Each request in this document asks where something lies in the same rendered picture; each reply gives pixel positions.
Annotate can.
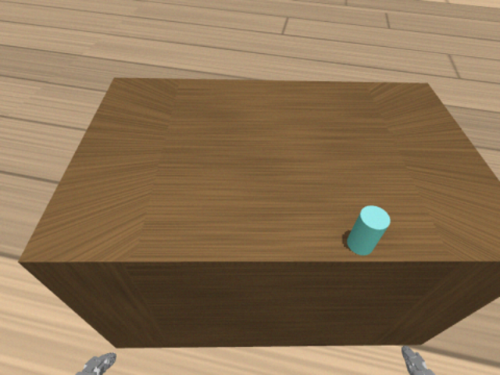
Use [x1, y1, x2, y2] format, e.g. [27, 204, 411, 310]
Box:
[347, 205, 391, 255]

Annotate right robot hand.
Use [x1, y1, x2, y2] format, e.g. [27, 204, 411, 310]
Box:
[402, 345, 436, 375]

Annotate left robot hand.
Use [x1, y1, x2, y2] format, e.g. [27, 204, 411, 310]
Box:
[75, 352, 116, 375]

